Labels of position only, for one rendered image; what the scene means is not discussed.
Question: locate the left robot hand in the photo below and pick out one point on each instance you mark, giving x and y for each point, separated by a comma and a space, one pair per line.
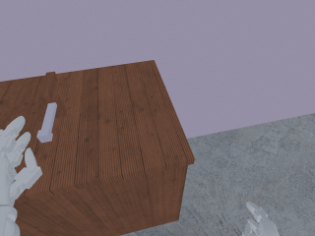
11, 155

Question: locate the tap lever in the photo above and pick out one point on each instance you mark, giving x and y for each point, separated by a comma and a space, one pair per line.
45, 134

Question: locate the right robot hand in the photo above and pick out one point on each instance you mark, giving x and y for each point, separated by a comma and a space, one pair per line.
266, 227

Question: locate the counter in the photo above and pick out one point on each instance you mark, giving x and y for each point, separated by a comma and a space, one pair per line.
118, 159

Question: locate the robot left forearm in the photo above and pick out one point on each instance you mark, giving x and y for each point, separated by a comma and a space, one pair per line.
8, 216

